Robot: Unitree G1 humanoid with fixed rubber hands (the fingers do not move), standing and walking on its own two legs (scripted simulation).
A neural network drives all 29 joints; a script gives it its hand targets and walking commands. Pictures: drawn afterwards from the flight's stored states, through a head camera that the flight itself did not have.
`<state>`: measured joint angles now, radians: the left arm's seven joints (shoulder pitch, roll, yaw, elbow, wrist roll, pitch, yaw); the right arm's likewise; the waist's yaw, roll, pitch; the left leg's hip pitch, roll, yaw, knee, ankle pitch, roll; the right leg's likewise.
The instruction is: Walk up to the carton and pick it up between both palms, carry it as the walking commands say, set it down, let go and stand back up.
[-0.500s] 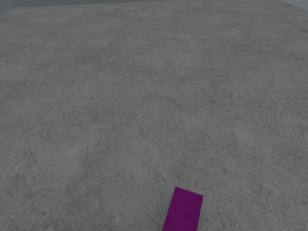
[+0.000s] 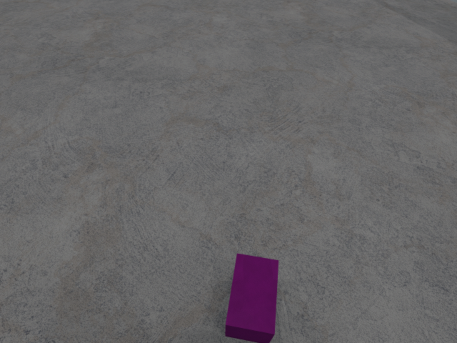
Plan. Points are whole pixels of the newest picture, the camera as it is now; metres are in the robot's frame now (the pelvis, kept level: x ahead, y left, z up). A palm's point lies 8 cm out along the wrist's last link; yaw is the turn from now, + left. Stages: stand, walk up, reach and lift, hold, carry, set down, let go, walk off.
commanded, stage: walk up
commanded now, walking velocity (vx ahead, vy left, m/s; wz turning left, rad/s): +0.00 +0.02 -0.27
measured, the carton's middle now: (252, 297) +0.42 -0.07 -0.66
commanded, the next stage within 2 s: none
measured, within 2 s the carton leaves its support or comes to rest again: neither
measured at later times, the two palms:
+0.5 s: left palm out of the picture +0.11 +0.20 -0.13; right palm out of the picture +0.04 -0.25 -0.13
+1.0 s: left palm out of the picture +0.04 +0.23 -0.13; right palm out of the picture +0.05 -0.24 -0.13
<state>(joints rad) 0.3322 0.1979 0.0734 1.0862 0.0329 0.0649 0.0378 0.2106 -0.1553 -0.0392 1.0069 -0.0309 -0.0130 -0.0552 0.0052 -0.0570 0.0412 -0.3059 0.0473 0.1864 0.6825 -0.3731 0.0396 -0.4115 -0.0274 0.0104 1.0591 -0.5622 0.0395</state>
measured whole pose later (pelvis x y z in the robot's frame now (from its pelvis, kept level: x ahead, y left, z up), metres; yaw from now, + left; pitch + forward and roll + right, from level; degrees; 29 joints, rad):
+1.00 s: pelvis +0.01 +0.00 +0.01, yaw -4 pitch -1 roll +0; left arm 0.22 0.17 0.03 1.08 0.01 0.04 0.04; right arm 0.15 -0.17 -0.04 1.06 -0.01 0.04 -0.03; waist 0.02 0.00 0.07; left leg -0.24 0.03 0.07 0.57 -0.32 0.00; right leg -0.27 -0.01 -0.04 0.57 -0.29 -0.02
